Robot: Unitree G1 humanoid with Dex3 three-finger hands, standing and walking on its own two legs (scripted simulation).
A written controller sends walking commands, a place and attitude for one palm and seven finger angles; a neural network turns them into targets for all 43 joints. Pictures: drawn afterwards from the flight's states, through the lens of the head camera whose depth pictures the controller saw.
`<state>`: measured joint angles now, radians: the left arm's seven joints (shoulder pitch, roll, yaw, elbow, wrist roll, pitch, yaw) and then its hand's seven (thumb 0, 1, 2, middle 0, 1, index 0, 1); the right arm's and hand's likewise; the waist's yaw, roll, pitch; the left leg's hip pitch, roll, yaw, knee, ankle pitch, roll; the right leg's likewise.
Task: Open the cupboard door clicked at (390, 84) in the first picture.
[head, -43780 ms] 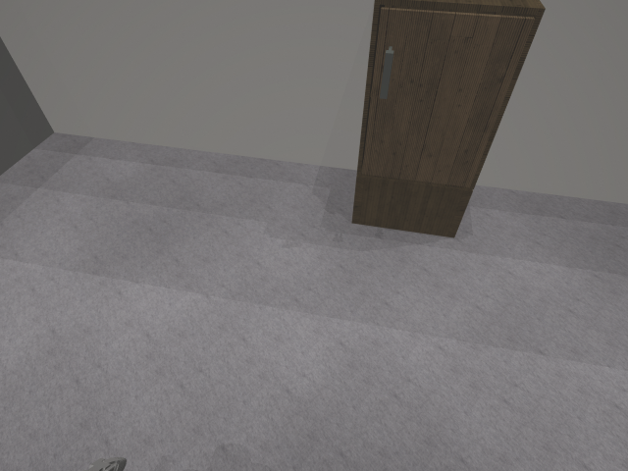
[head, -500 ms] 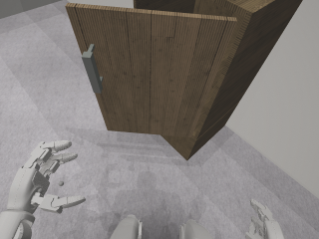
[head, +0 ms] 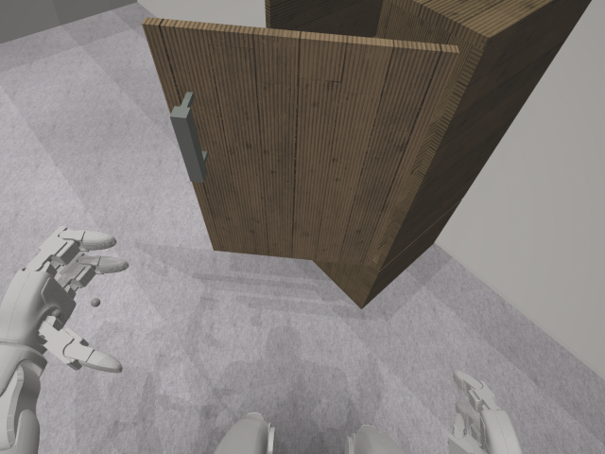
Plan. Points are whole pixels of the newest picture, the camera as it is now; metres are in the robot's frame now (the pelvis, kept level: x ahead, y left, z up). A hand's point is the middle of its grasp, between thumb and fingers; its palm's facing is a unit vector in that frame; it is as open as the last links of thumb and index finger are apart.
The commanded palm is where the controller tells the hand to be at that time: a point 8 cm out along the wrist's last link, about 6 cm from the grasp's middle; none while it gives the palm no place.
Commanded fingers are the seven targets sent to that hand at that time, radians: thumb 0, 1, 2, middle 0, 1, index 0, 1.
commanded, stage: raise the hand with hooked fingers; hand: left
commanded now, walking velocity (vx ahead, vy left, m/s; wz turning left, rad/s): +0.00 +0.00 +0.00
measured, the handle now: (193, 138) +0.57 +0.22 +0.04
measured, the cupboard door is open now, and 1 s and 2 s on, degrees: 43 43 43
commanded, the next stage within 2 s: move the hooked fingers beside the handle in 0.56 s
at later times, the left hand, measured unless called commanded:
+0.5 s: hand (103, 292) +0.29 +0.26 +0.05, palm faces -0.01 -1.00 -0.05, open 14.0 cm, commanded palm +0.26 +0.31 +0.06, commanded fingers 0.00 -0.50 0.30 -0.30 -1.20 -0.30 -1.20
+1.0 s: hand (109, 259) +0.33 +0.27 +0.05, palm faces -0.02 -1.00 -0.03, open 14.0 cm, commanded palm +0.31 +0.32 +0.05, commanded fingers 0.00 -0.50 0.30 -0.30 -1.20 -0.30 -1.20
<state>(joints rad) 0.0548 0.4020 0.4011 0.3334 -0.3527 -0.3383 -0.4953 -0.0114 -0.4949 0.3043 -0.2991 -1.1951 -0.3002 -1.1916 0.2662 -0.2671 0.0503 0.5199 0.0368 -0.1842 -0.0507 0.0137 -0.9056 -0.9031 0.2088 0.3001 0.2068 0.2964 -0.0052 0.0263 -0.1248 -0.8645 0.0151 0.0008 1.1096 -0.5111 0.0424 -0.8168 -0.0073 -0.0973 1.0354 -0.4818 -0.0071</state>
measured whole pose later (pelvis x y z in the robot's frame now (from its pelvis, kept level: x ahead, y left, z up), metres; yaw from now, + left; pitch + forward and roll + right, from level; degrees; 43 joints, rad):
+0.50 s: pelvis +0.00 -0.01 +0.00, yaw -1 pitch +15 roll -3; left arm 0.01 0.41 0.44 0.41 -0.37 -0.37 -0.53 -0.01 -0.50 0.30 -0.30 -1.20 -0.30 -1.20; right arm 0.29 -0.28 0.03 0.53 0.04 -0.16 -0.05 0.01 -0.91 -0.90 0.21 0.30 0.20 0.30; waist -0.03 0.02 -0.12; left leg -0.86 0.02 0.01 1.09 -0.50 0.04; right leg -0.82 0.00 -0.09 1.02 -0.47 -0.01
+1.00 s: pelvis -0.01 -0.01 +0.00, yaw -1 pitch +16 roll -3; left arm -0.23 0.47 0.46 0.62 -0.33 -0.35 -0.56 -0.01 -0.50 0.30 -0.30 -1.20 -0.30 -1.20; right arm 0.27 -0.29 0.05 0.56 0.04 -0.15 -0.07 0.01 -0.91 -0.90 0.21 0.30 0.21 0.30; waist -0.03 0.01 -0.12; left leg -0.91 0.03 0.00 1.12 -0.50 0.03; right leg -0.86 0.00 -0.09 1.05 -0.47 -0.02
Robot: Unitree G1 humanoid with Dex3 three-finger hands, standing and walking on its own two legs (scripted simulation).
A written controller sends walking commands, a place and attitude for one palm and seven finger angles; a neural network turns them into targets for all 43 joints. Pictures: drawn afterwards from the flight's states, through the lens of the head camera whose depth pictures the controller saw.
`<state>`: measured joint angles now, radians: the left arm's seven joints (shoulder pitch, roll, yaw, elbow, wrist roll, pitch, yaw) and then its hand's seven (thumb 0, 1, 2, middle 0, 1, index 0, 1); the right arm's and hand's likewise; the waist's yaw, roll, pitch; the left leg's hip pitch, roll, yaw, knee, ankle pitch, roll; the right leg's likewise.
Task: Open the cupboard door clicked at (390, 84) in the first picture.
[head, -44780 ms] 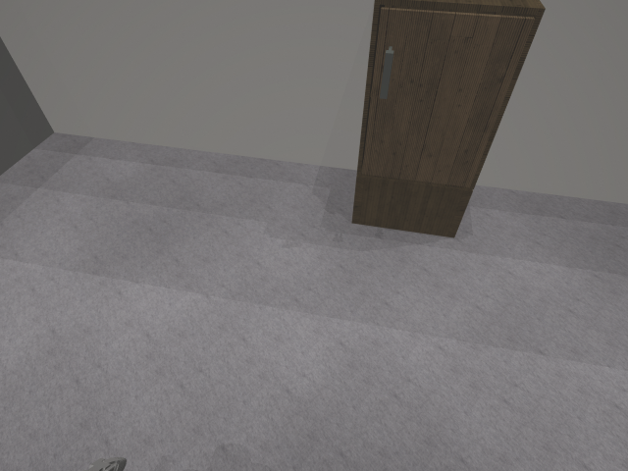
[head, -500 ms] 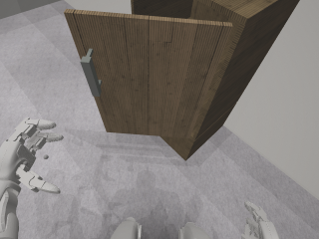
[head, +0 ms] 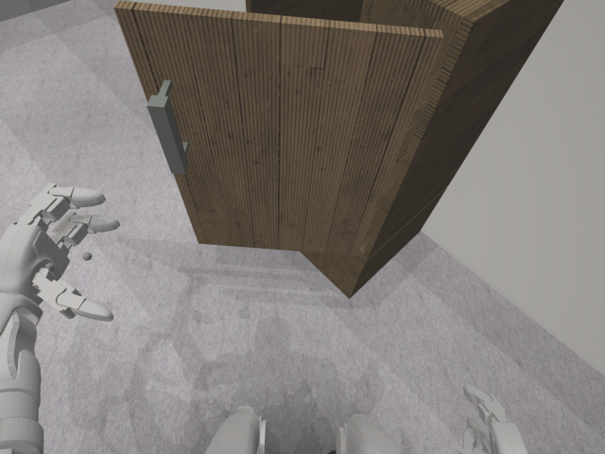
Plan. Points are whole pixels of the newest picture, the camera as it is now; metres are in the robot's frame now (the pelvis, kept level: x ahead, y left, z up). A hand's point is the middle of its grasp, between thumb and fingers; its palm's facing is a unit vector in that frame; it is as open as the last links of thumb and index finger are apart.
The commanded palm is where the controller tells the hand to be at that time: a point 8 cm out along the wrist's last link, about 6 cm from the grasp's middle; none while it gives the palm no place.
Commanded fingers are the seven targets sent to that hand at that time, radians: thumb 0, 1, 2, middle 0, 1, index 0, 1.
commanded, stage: move the hooked fingers beside the handle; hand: left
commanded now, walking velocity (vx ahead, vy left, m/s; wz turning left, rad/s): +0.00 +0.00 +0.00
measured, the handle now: (173, 129) +0.58 +0.24 +0.04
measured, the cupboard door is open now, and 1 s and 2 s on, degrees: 43 43 43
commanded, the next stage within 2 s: none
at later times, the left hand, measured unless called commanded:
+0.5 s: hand (100, 206) +0.41 +0.29 +0.05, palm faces -0.02 -1.00 -0.02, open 14.0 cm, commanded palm +0.40 +0.34 +0.05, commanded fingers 0.00 -0.50 0.30 -0.30 -1.20 -0.30 -1.20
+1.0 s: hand (110, 164) +0.48 +0.30 +0.05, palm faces -0.01 -1.00 -0.02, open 14.0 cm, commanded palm +0.48 +0.34 +0.04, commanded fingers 0.00 -0.50 0.30 -0.30 -1.20 -0.30 -1.20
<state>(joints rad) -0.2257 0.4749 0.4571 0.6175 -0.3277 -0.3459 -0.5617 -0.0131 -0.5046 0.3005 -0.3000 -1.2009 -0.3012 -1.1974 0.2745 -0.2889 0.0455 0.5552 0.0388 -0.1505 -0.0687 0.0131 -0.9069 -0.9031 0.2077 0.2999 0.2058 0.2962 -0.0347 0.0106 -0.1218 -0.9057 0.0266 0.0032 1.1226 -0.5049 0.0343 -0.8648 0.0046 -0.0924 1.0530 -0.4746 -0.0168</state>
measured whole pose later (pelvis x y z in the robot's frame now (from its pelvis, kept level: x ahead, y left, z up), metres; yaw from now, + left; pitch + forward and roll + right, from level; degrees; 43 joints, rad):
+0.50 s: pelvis +0.00 +0.01 -0.01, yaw -1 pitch +20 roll -4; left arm -0.55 0.58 0.52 0.95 -0.24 -0.40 -0.57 -0.01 -0.50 0.30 -0.30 -1.20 -0.30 -1.20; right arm 0.33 -0.30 0.04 0.59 0.03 -0.07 -0.05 0.01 -0.91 -0.90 0.21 0.30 0.21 0.30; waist -0.09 0.01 -0.12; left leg -1.00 0.03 0.02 1.15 -0.51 0.05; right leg -0.96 0.01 -0.08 1.07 -0.46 0.00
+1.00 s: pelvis +0.00 +0.01 -0.02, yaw -2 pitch +25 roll -5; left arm -0.84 0.78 0.57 1.19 -0.15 -0.39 -0.58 -0.01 -0.50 0.30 -0.30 -1.20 -0.30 -1.20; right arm 0.36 -0.31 0.06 0.61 0.01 0.03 -0.04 0.01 -0.91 -0.90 0.21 0.30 0.21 0.30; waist -0.16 0.01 -0.11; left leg -1.14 0.05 0.00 1.23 -0.53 0.05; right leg -1.09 0.03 -0.09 1.12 -0.47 0.00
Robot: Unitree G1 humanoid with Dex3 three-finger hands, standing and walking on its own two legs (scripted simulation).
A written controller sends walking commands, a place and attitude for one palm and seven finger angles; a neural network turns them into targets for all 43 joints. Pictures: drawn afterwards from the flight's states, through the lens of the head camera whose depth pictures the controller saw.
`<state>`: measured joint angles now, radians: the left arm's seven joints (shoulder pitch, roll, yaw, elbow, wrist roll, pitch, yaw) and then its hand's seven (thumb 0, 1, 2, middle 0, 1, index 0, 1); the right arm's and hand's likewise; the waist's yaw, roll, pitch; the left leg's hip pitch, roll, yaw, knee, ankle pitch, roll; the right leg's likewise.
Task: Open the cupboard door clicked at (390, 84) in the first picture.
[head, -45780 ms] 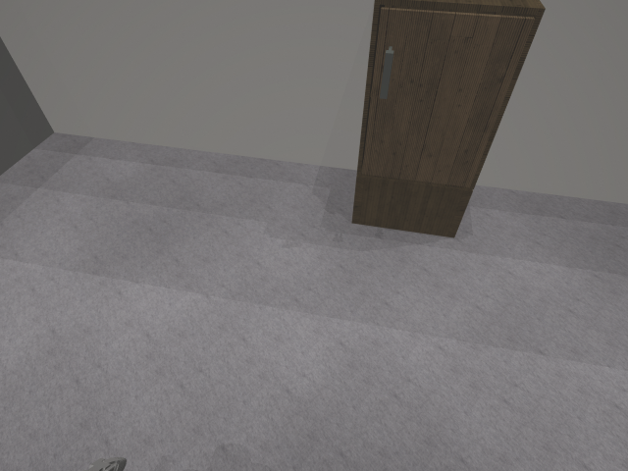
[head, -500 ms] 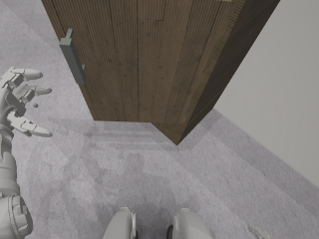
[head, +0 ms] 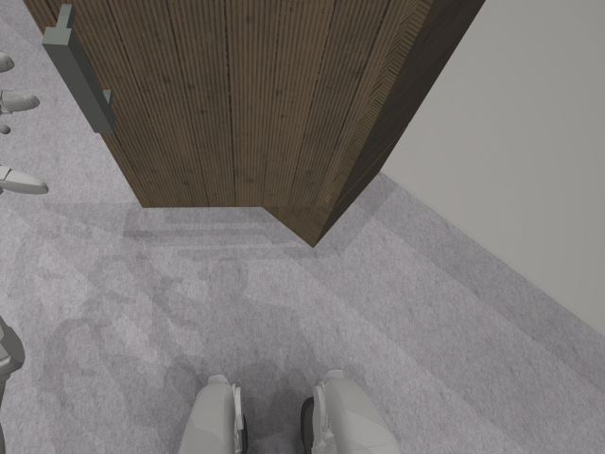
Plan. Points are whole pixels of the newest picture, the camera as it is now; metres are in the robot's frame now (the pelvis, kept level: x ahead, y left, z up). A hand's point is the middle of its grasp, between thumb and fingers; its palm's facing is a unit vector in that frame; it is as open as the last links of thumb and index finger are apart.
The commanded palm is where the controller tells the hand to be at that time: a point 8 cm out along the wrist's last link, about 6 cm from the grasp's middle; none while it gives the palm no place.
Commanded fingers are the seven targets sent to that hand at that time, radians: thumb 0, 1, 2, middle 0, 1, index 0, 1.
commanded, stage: move the hooked fingers beside the handle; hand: left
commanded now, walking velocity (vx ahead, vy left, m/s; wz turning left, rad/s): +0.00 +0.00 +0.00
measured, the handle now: (87, 74) +0.57 +0.25 +0.06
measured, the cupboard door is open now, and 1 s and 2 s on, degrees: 43 43 43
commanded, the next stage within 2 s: slide the fingers in behind the handle in 1.06 s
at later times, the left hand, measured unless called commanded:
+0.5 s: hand (3, 102) +0.52 +0.33 +0.06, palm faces +0.04 -1.00 -0.03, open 14.0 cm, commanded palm +0.51 +0.35 +0.06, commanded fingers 0.00 -0.50 0.30 -0.30 -1.20 -0.30 -1.20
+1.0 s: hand (1, 105) +0.51 +0.33 +0.06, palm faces +0.04 -1.00 -0.03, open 14.0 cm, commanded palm +0.51 +0.35 +0.06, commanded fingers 0.00 -0.50 0.30 -0.30 -1.20 -0.30 -1.20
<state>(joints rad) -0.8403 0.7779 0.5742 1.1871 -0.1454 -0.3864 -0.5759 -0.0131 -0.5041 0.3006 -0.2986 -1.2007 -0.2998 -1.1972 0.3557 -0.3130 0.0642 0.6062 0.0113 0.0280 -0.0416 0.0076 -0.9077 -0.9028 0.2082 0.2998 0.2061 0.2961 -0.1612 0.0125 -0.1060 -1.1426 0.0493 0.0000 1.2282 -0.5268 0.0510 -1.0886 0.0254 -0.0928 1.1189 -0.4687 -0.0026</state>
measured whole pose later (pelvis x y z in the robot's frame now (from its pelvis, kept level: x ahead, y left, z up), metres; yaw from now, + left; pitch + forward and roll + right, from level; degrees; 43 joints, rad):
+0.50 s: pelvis +0.00 +0.01 -0.01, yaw -2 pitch +29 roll -8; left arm -1.00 0.93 0.61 1.25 -0.07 -0.31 -0.58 -0.01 -0.50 0.30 -0.30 -1.20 -0.30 -1.20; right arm 0.38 -0.30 0.11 0.57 0.00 0.07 -0.03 0.01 -0.91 -0.90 0.21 0.30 0.21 0.30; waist -0.22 0.03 -0.09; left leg -1.27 0.06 -0.01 1.29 -0.55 0.06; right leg -1.20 0.04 -0.10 1.14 -0.47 0.01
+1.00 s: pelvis +0.01 +0.01 +0.00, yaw -1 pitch +28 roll -8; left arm -0.95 0.88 0.58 1.24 -0.08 -0.34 -0.55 -0.01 -0.50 0.30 -0.30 -1.20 -0.30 -1.20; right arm 0.37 -0.30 0.09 0.57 0.00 0.08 -0.02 0.00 -0.91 -0.90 0.21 0.30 0.21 0.30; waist -0.21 0.02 -0.10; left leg -1.21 0.05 -0.02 1.26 -0.54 0.07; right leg -1.13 0.04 -0.11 1.10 -0.47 0.01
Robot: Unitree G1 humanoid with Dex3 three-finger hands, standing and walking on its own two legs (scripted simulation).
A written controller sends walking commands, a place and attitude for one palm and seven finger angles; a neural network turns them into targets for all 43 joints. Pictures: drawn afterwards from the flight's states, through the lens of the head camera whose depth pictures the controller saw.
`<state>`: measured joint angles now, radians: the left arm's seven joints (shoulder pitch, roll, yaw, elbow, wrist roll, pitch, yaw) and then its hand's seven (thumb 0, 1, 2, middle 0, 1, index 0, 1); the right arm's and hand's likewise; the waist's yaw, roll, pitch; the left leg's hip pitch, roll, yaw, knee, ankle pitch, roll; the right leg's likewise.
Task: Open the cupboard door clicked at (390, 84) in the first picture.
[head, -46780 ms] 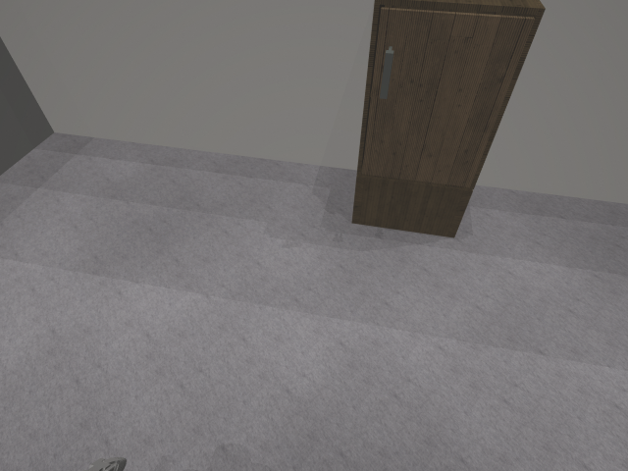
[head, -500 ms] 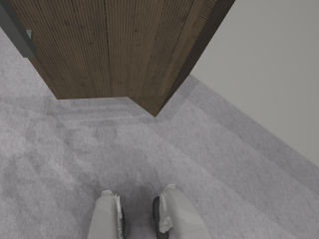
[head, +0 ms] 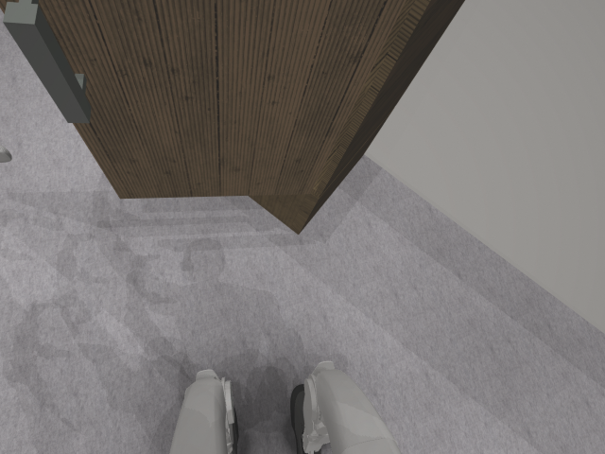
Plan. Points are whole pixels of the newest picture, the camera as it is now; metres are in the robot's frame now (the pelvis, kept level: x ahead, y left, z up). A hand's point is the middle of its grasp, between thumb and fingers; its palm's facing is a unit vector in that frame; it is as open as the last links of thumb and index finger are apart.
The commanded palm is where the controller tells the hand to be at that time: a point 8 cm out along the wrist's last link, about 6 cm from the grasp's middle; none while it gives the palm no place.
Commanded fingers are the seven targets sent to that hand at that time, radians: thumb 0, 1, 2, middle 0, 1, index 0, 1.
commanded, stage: move the hooked fingers beside the handle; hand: left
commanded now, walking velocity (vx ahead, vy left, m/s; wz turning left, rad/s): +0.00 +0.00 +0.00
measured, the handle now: (57, 56) +0.56 +0.25 +0.07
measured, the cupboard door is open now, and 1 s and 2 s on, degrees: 43 43 43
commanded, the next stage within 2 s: slide the fingers in behind the handle in 0.06 s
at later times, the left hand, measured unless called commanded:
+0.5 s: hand out of the picture +0.51 +0.30 +0.06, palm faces +0.04 -1.00 -0.02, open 14.0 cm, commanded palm +0.50 +0.32 +0.06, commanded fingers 0.00 -0.50 0.30 -0.30 -1.20 -0.30 -1.20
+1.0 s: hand (34, 97) +0.50 +0.26 +0.07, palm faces +0.04 -1.00 -0.02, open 14.0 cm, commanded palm +0.49 +0.29 +0.06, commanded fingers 0.00 -0.50 0.30 -0.30 -1.20 -0.30 -1.20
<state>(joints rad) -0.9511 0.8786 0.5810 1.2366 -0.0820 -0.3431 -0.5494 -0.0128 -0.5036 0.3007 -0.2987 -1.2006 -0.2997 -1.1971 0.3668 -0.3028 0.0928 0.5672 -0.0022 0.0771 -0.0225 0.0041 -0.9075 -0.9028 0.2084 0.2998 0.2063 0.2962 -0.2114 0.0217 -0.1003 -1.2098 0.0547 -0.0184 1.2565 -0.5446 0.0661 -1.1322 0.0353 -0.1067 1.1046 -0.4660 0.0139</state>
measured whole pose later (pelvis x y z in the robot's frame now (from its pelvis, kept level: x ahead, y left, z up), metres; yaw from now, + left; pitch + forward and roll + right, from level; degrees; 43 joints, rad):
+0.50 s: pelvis +0.00 -0.01 +0.00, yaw +0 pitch +28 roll -7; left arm -0.93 0.82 0.57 1.19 -0.09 -0.33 -0.52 -0.01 -0.50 0.30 -0.30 -1.20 -0.30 -1.20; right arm 0.37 -0.29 0.09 0.58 0.00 0.08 -0.01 0.00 -0.91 -0.90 0.21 0.30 0.21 0.30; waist -0.21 0.03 -0.10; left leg -1.21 0.06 -0.02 1.25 -0.54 0.06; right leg -1.14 0.04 -0.10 1.11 -0.47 0.00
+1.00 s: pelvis +0.00 -0.01 +0.01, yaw +1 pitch +26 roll -6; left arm -0.88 0.67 0.49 1.15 -0.11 -0.38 -0.42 -0.01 -0.50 0.30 -0.30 -1.20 -0.30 -1.20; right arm 0.37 -0.28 0.07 0.60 -0.01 0.08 -0.01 0.00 -0.91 -0.90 0.21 0.30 0.21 0.30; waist -0.19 0.03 -0.11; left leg -1.14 0.05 -0.01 1.21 -0.53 0.05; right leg -1.08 0.03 -0.09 1.09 -0.47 0.00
